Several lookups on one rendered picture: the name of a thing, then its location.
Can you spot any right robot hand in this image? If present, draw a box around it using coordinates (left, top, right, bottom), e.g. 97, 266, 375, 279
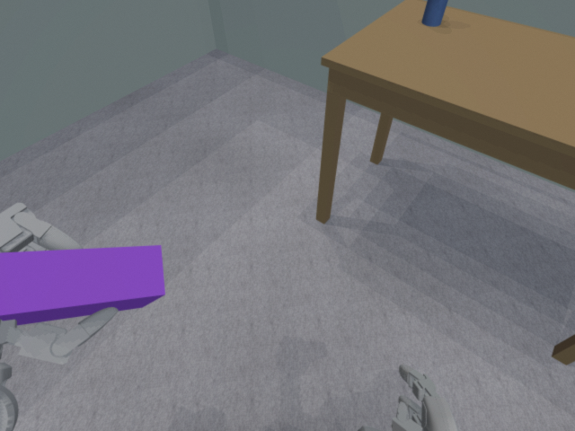
392, 365, 459, 431

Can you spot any sponge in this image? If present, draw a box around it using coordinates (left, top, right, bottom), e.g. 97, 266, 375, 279
0, 245, 165, 325

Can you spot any robot left forearm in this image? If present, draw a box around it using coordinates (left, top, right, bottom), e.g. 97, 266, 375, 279
0, 363, 18, 431

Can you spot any left robot hand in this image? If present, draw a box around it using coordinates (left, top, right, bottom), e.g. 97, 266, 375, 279
0, 203, 118, 365

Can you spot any table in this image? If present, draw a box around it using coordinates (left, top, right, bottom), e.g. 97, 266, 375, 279
316, 0, 575, 365

